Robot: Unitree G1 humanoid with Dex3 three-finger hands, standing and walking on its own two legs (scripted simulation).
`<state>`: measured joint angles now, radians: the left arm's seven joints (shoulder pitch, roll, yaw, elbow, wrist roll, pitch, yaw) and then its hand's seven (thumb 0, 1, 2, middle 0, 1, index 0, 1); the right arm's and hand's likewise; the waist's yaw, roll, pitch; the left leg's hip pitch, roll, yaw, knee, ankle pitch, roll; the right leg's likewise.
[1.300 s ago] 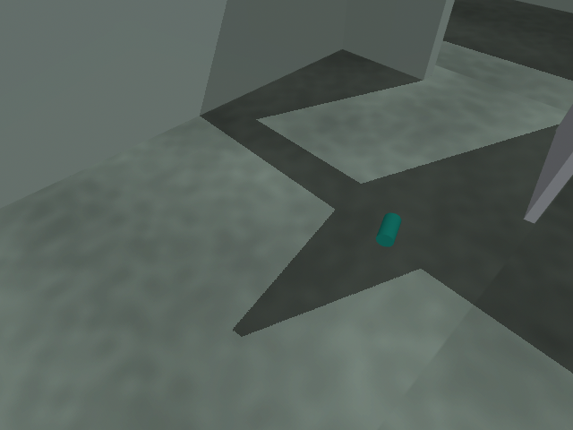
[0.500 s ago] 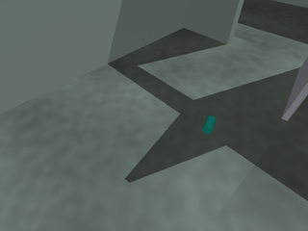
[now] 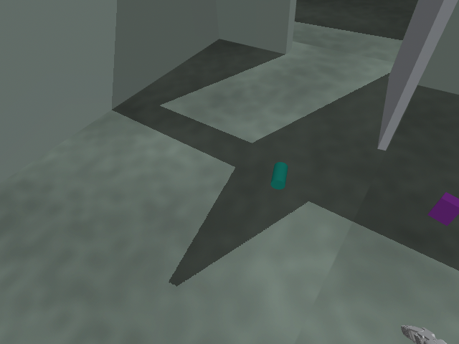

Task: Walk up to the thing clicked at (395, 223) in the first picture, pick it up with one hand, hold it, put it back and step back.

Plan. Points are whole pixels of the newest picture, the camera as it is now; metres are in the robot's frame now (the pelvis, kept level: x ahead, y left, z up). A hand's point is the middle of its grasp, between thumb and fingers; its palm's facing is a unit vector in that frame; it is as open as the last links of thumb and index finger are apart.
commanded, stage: walk up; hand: left
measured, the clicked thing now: (279, 175) +1.10 -0.25 -0.73
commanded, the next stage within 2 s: none
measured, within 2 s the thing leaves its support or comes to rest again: neither
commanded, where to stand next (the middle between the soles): +1.02 +0.23 m, yaw -107 degrees
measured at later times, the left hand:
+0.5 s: hand (126, 269) +0.33 +0.25 -0.11, palm faces -0.33 -0.81 -0.49, open 7.4 cm
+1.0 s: hand (180, 134) +0.79 +0.17 -0.12, palm faces -0.64 -0.53 -0.56, open 7.4 cm
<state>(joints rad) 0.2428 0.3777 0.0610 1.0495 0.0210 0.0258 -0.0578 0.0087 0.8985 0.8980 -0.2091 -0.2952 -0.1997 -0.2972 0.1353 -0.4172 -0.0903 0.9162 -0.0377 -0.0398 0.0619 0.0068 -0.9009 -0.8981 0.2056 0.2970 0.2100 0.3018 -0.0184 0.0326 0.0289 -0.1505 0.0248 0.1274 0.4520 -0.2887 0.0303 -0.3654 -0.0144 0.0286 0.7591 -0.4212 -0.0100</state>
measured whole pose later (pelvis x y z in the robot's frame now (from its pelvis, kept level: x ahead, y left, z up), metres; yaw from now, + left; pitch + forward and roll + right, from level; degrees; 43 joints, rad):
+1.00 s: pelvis +0.49 +0.04 -0.02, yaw -43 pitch -1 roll +1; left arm 0.26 0.48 0.06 0.82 -0.01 -0.06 0.05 0.00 0.90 0.90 -0.21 -0.30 -0.20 -0.30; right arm 0.33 -0.44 -0.10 0.71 -0.07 0.06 0.10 0.01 -0.90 -0.90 0.20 0.30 0.21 0.30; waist -0.13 0.06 0.10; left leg -0.21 0.02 0.28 0.73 -0.47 0.07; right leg -0.45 -0.05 -0.14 0.68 -0.21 -0.05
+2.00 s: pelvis +0.99 +0.30 -0.07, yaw -81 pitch -1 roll +0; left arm 0.30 0.48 0.04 0.71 0.05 -0.05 0.12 0.00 0.89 0.90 -0.22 -0.30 -0.21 -0.30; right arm 0.17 -0.48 -0.13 0.61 -0.03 0.12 0.08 0.01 -0.90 -0.90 0.20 0.30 0.21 0.30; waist -0.01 0.07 0.15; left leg -0.48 0.11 -0.06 1.04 -0.56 -0.03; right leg -0.65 -0.12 0.20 0.93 -0.31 0.02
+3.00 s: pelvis +1.01 +0.31 -0.03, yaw -108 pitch -2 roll +0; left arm 0.18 0.40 0.02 0.96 0.00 -0.05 0.02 0.01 0.90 0.90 -0.21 -0.30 -0.20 -0.30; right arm 0.16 -0.35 -0.01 0.92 0.00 0.00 0.02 0.01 -0.90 -0.90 0.21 0.30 0.21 0.30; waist -0.01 0.03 0.10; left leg -0.43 0.10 0.08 0.77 -0.30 -0.03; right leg -0.34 0.01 0.07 0.80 -0.43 0.01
